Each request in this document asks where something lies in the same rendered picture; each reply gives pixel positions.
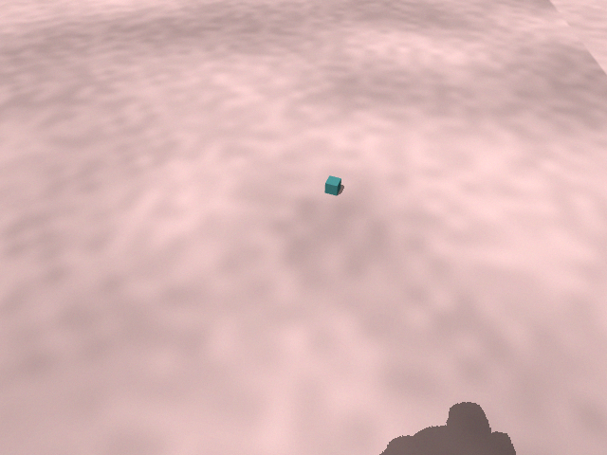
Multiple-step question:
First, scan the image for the cube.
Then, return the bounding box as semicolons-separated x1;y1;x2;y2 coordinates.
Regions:
325;175;341;195

